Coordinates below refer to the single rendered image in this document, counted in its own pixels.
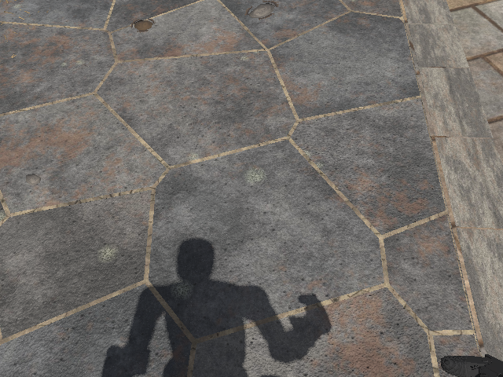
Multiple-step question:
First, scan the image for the robot right hand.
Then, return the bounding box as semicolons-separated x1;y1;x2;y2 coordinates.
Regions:
440;354;503;377

